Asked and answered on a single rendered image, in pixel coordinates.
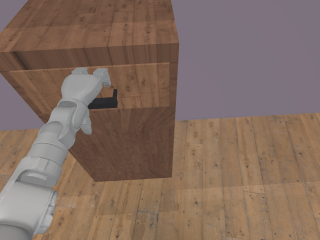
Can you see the robot left hand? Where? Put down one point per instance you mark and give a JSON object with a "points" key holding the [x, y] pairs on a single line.
{"points": [[85, 87]]}

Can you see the robot left forearm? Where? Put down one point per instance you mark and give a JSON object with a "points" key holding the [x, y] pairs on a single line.
{"points": [[43, 163]]}

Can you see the cabinet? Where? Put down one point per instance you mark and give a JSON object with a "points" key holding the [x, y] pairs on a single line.
{"points": [[125, 143]]}

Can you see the left robot upper arm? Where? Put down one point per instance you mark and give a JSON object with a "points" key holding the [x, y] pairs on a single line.
{"points": [[26, 210]]}

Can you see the handle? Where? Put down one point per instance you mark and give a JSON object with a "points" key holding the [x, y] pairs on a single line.
{"points": [[105, 102]]}

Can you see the drawer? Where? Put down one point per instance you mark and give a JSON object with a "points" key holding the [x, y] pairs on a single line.
{"points": [[138, 85]]}

